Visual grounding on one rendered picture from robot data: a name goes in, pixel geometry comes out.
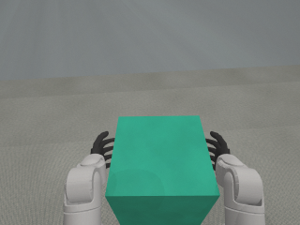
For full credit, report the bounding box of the robot left forearm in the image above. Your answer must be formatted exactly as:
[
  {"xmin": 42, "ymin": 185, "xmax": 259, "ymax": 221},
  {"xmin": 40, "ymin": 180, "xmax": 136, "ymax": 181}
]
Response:
[{"xmin": 63, "ymin": 154, "xmax": 107, "ymax": 225}]

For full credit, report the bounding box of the robot right hand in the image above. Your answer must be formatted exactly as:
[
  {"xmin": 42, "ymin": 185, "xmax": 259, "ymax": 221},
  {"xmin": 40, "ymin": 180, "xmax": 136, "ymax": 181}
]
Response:
[{"xmin": 205, "ymin": 131, "xmax": 231, "ymax": 171}]

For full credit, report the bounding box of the carton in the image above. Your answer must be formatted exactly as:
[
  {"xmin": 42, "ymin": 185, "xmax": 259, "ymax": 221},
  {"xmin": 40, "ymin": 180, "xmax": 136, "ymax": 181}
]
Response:
[{"xmin": 105, "ymin": 115, "xmax": 220, "ymax": 225}]

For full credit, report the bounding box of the robot right forearm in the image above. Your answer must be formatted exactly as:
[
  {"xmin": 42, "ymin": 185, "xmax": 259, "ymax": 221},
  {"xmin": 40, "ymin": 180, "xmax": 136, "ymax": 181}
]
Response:
[{"xmin": 215, "ymin": 154, "xmax": 265, "ymax": 225}]

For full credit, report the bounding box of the robot left hand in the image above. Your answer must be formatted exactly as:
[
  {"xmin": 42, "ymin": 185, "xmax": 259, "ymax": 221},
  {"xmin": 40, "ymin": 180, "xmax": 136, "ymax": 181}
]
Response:
[{"xmin": 90, "ymin": 131, "xmax": 115, "ymax": 169}]

